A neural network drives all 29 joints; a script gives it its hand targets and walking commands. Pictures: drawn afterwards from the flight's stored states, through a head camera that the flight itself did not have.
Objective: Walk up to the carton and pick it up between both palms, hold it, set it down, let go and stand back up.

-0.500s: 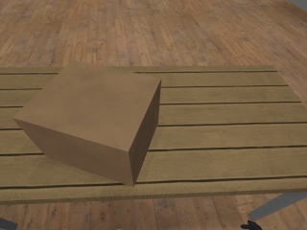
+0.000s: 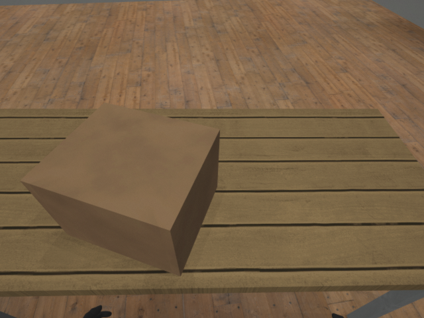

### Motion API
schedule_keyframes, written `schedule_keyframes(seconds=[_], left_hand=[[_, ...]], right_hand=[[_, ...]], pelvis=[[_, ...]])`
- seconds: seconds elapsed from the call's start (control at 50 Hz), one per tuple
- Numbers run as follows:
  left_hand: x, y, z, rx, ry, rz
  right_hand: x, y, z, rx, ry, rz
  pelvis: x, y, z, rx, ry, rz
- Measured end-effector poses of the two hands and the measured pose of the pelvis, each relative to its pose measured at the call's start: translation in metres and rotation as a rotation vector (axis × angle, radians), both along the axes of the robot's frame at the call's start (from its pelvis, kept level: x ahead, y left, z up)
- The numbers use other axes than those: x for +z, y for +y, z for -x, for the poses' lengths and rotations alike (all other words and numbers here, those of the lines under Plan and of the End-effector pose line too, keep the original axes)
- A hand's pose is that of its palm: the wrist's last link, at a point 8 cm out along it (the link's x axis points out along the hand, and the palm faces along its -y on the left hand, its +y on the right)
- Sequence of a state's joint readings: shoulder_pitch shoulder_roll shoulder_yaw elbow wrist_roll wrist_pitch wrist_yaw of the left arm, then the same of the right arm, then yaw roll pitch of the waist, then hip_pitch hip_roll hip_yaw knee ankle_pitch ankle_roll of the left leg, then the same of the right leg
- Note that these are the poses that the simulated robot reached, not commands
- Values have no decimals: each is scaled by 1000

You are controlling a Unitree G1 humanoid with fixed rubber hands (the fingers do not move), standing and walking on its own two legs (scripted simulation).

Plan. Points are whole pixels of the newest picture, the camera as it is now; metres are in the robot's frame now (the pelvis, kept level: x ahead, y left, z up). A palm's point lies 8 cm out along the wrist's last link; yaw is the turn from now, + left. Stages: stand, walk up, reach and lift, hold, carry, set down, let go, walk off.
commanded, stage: walk up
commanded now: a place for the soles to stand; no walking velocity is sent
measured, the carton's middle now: (140, 184) +0.42 +0.17 +0.00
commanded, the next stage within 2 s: none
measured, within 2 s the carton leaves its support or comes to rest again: neither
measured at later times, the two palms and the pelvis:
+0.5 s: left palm out of the picture +0.01 +0.35 -0.11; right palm out of the picture +0.13 -0.21 -0.10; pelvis -0.03 +0.06 -0.01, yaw +3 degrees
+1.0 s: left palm out of the picture -0.04 +0.43 -0.10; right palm out of the picture -0.01 -0.09 -0.13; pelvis -0.11 +0.17 -0.01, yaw -2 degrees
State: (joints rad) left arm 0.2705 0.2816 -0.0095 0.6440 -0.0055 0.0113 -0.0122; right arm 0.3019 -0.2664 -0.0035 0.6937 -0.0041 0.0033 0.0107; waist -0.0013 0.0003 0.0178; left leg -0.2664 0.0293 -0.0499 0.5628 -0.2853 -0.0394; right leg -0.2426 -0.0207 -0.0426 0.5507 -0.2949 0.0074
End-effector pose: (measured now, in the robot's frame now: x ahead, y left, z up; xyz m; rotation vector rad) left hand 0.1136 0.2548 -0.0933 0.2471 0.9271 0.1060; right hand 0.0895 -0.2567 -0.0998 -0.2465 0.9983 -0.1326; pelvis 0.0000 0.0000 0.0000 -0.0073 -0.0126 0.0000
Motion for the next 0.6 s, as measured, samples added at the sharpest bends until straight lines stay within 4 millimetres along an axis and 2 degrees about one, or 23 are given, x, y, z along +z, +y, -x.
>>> schedule_keyframes(seconds=[0.26,0.32,0.38,0.44,0.54,0.6], left_hand=[[-7,11,23,36,58,-2],[-8,18,31,39,67,-37],[-7,39,52,63,103,-99],[-8,68,77,90,163,-149],[-19,120,111,106,219,-176],[-34,150,123,111,232,-164]], right_hand=[[1,9,-8,22,4,0],[0,8,-12,71,27,18],[1,9,-20,107,46,55],[3,20,-30,118,35,70],[3,64,-43,150,-5,54],[-2,96,-40,165,-41,43]], pelvis=[[1,6,-2,15,-1,2],[-1,11,3,27,-3,8],[-3,22,12,32,-15,0],[-4,38,21,38,-25,0],[-12,72,37,53,-32,7],[-22,97,47,58,-45,-5]])
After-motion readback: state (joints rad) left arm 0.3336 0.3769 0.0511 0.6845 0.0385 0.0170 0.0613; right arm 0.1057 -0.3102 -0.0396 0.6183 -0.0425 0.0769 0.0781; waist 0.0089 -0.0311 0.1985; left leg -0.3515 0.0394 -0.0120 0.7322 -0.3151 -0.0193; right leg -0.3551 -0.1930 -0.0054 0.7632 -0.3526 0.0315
